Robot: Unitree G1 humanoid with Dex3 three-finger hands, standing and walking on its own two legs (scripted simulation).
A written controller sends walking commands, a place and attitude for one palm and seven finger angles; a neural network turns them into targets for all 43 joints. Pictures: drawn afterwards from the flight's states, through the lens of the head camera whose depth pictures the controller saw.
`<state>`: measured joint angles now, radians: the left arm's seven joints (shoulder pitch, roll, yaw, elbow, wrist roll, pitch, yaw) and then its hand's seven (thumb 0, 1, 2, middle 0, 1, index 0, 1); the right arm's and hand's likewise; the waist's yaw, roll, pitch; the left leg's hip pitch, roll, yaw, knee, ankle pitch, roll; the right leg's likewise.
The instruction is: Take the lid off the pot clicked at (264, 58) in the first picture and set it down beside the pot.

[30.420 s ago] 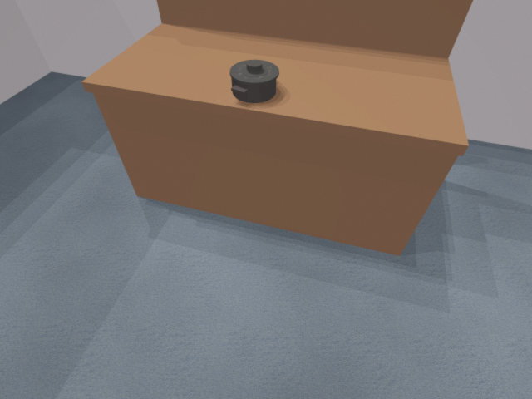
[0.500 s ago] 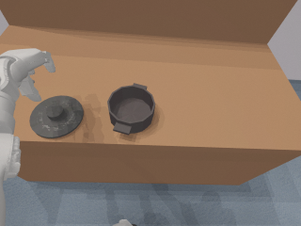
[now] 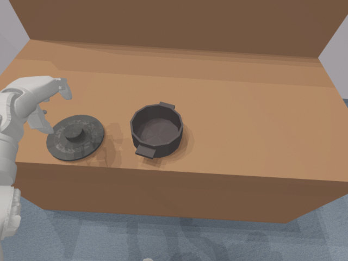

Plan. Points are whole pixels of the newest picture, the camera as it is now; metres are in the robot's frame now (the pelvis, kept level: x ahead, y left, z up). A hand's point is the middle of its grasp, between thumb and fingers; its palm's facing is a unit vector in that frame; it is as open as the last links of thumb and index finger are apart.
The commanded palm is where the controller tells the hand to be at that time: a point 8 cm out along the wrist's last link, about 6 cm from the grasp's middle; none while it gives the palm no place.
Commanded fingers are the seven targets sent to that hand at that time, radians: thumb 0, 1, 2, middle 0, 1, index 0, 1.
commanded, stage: draw the hand back to the body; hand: left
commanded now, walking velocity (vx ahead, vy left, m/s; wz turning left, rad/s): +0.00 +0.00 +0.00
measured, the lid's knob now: (73, 132) +0.48 +0.31 -0.07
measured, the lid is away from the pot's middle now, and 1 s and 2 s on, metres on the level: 0.25 0.25 0.25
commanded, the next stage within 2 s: step back with the hand held close in 1.88 s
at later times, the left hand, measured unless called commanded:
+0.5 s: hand (60, 101) +0.41 +0.24 +0.15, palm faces +0.37 -0.89 -0.27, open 10.5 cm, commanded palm +0.34 +0.28 +0.17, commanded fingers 0.00 0.34 0.71 -0.28 -0.67 -0.28 -0.67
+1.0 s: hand (66, 134) +0.32 +0.20 +0.16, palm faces +0.46 -0.84 -0.29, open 8.1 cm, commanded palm +0.26 +0.23 +0.18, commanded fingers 0.00 0.90 0.90 -0.20 -0.30 -0.20 -0.30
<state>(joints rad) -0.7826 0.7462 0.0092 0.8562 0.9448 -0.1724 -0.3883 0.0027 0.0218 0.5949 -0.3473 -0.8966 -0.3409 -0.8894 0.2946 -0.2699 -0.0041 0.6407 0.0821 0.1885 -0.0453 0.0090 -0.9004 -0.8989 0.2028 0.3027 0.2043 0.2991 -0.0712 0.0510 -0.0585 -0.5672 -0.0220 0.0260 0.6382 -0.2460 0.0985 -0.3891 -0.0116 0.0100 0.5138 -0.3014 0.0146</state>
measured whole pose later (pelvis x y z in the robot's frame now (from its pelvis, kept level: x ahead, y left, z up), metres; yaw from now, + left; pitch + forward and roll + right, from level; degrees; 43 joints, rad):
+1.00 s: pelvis +0.03 -0.09 +0.01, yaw +1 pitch -3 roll +0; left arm -0.01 0.37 0.35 0.11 -0.08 -0.07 0.08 0.01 0.68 0.82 -0.24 -0.45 -0.24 -0.44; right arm 0.16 -0.26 0.02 0.66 0.05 -0.06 -0.06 0.01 -0.90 -0.90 0.20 0.30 0.20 0.30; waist 0.02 0.06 0.02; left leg -0.18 0.04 -0.01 0.46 -0.23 -0.02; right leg -0.03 0.05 -0.01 0.39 -0.31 -0.04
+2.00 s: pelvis +0.01 -0.05 +0.02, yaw +1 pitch -5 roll -1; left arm 0.54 0.33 0.28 -0.48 -0.08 -0.09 0.09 0.02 0.89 0.90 -0.21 -0.30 -0.21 -0.30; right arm 0.16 -0.20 0.04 0.62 0.02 -0.10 -0.07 0.02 -0.90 -0.90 0.20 0.30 0.20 0.30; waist 0.07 0.05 0.02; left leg -0.16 0.00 0.00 0.46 -0.22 0.02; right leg 0.00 0.01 -0.01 0.36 -0.28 0.00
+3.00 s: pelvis -0.08 -0.03 +0.00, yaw +0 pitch +0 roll -4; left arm 0.62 0.44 0.41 -0.69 -0.06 -0.24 0.09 0.02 0.89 0.90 -0.21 -0.30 -0.21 -0.30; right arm 0.17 -0.17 0.01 0.52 0.02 -0.11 -0.04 0.01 -0.90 -0.90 0.20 0.30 0.21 0.30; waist 0.00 0.01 0.11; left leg -0.49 0.04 0.02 0.63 -0.17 0.05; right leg -0.28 0.02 -0.06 0.55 -0.27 0.02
